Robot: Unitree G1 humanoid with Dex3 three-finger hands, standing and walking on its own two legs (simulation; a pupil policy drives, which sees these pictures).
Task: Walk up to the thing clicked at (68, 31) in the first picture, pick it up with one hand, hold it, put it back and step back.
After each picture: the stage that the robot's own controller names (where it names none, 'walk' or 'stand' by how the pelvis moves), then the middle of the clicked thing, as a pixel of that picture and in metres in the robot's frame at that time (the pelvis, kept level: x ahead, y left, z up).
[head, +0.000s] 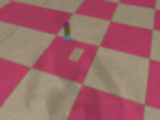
stand; (67, 32) +1.55 +0.19 -0.65
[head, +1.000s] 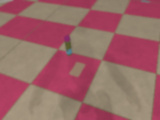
walk; (68, 46) +1.42 +0.27 -0.64
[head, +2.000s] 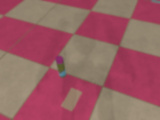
walk; (61, 67) +0.94 +0.28 -0.65
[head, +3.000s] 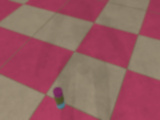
walk; (59, 98) +0.61 +0.21 -0.63
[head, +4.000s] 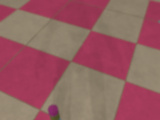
stand; (54, 116) +0.48 +0.20 -0.63
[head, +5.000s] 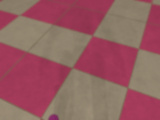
stand; out of the picture +0.44 +0.21 -0.65
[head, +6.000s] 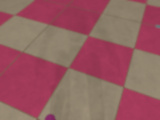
stand; out of the picture +0.44 +0.22 -0.65
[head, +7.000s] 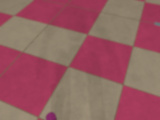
stand; out of the picture +0.45 +0.22 -0.66
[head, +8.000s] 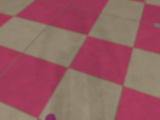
stand; out of the picture +0.45 +0.22 -0.66
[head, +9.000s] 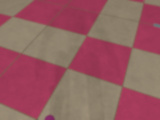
go down; out of the picture +0.44 +0.23 -0.66
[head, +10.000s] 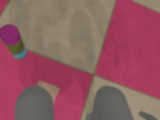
go down; (15, 44) +0.51 +0.27 -0.30
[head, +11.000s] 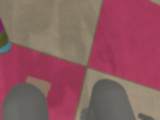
go down; out of the picture +0.50 +0.29 -0.25
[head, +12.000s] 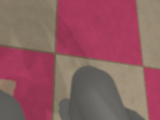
close in; out of the picture +0.48 +0.34 -0.17
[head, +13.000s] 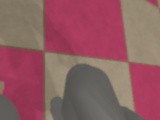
close; out of the picture +0.47 +0.36 -0.16
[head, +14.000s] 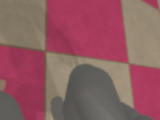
lift; out of the picture +0.44 +0.34 -0.16
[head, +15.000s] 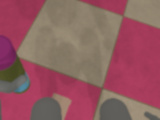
lift; (10, 70) +0.36 +0.23 -0.01
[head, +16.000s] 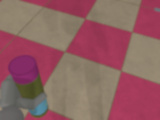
hold; (32, 91) +0.32 +0.18 +0.02
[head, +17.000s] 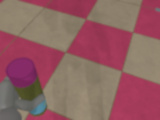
hold; (30, 91) +0.31 +0.18 +0.02
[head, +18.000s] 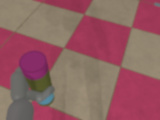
crouch; (40, 83) +0.35 +0.15 +0.01
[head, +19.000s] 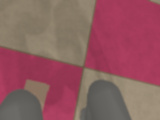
lower; out of the picture +0.50 +0.28 -0.05
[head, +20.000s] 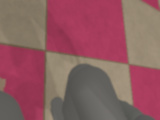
lower; out of the picture +0.45 +0.35 -0.17
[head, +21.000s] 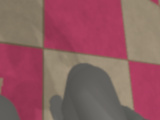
lower; out of the picture +0.45 +0.36 -0.17
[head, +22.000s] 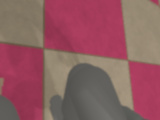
lower; out of the picture +0.45 +0.36 -0.17
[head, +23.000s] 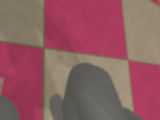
lower; out of the picture +0.46 +0.36 -0.17
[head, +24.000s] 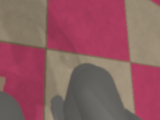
open; out of the picture +0.46 +0.34 -0.17
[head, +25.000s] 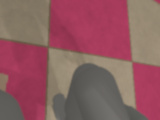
rise; out of the picture +0.45 +0.33 -0.18
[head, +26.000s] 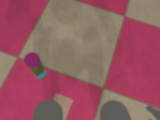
walk; (37, 67) +0.50 +0.25 -0.39
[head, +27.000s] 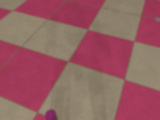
stand; out of the picture +0.45 +0.20 -0.60
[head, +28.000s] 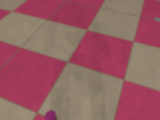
stand; out of the picture +0.45 +0.21 -0.60
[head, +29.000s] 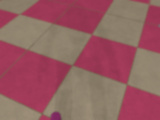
stand; out of the picture +0.46 +0.19 -0.64
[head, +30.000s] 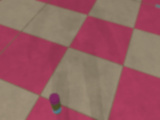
walk; (55, 104) +0.50 +0.17 -0.63
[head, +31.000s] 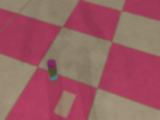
walk; (52, 70) +0.76 +0.22 -0.64
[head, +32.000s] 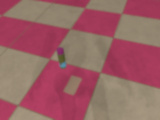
stand; (61, 58) +1.09 +0.28 -0.64
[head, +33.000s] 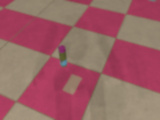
stand; (62, 56) +1.08 +0.21 -0.65
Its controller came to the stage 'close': yes
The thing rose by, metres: 0.68
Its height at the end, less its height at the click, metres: +0.00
